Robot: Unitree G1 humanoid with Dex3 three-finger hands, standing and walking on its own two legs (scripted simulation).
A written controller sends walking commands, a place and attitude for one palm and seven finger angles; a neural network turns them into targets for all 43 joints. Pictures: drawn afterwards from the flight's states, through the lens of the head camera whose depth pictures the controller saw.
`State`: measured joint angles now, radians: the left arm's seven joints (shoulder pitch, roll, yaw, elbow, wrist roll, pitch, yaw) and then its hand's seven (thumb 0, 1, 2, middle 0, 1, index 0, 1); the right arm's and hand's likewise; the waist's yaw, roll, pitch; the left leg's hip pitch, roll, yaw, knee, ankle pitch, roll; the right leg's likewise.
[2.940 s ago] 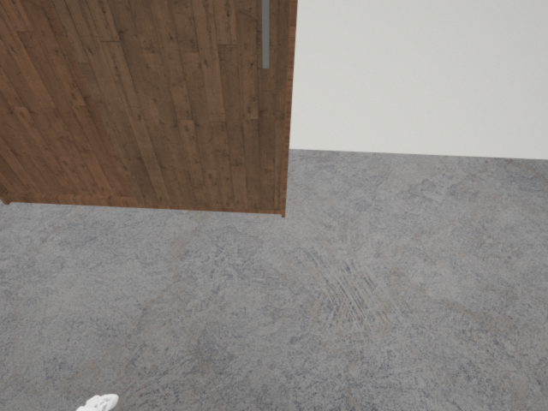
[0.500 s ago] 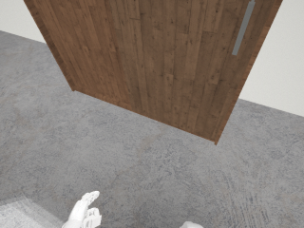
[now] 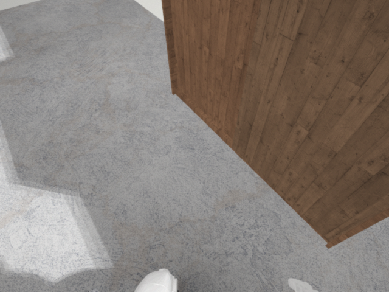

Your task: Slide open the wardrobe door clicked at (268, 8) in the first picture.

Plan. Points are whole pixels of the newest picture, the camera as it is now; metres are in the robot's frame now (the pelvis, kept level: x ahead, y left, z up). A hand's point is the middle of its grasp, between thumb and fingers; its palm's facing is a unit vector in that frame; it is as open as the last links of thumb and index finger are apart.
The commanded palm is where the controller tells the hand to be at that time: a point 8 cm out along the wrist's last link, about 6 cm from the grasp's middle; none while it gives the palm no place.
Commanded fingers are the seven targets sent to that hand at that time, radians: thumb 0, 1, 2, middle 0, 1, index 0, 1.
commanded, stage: walk to a spot facing it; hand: right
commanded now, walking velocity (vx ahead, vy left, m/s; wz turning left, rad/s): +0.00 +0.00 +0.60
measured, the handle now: out of the picture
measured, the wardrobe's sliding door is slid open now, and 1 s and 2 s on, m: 0.00 0.00 0.00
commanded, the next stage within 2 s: none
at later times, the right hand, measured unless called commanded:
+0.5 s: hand out of the picture +0.17 -0.23 -0.18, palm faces -0.20 +0.96 -0.20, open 7.4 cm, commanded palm none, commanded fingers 0.00 -0.90 -0.90 0.20 0.30 0.20 0.30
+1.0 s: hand (261, 254) +0.24 -0.13 -0.14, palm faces -0.56 +0.78 -0.27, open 7.4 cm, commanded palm none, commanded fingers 0.00 -0.90 -0.90 0.20 0.30 0.20 0.30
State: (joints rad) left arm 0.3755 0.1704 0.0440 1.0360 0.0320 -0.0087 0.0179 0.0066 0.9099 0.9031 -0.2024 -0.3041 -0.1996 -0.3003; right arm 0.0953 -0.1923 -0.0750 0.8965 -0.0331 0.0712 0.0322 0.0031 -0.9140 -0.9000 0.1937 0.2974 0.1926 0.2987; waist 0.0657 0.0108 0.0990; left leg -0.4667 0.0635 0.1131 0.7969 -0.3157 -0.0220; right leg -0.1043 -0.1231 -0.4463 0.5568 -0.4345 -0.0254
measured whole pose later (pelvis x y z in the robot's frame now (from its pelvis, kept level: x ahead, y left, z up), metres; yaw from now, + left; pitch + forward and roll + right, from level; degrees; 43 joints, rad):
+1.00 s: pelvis +0.03 -0.03 +0.00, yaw +36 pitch +0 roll +0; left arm 0.26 0.25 0.08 0.96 0.02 0.07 0.01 0.01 0.91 0.90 -0.20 -0.30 -0.20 -0.30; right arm 0.15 -0.20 -0.07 0.88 -0.02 0.03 0.01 0.00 -0.91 -0.90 0.20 0.30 0.20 0.30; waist 0.04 -0.05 0.09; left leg -0.29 0.01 0.07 0.61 -0.32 0.03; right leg -0.43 -0.16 -0.14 1.02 -0.51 0.07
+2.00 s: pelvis +0.01 -0.03 +0.01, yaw +72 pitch +0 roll +0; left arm 0.30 0.25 0.08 1.00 0.04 0.06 -0.02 0.01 0.91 0.90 -0.20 -0.30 -0.20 -0.30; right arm 0.24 -0.18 -0.06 0.92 -0.02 -0.01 0.01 0.00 -0.91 -0.90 0.20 0.30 0.20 0.30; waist 0.02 -0.05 0.02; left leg -0.18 0.00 0.07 0.51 -0.33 0.03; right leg -0.48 -0.15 -0.10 1.09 -0.39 0.06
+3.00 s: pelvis +0.10 +0.17 +0.01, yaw +66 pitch +0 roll -1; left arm 0.32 0.18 0.09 1.02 0.02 0.05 -0.01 0.01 0.91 0.90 -0.20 -0.30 -0.20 -0.30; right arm 0.12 -0.13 -0.04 0.93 -0.02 0.01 -0.03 0.00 -0.91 -0.90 0.20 0.30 0.20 0.30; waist 0.07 -0.05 0.03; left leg -0.24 0.04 0.11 0.52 -0.28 0.02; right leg -0.43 0.04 -0.01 0.84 -0.44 0.02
